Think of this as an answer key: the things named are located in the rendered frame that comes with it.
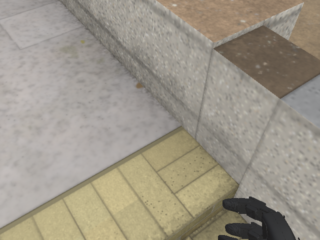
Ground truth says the right robot hand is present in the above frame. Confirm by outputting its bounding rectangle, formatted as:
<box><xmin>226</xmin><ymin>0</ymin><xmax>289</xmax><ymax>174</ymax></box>
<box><xmin>218</xmin><ymin>196</ymin><xmax>300</xmax><ymax>240</ymax></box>

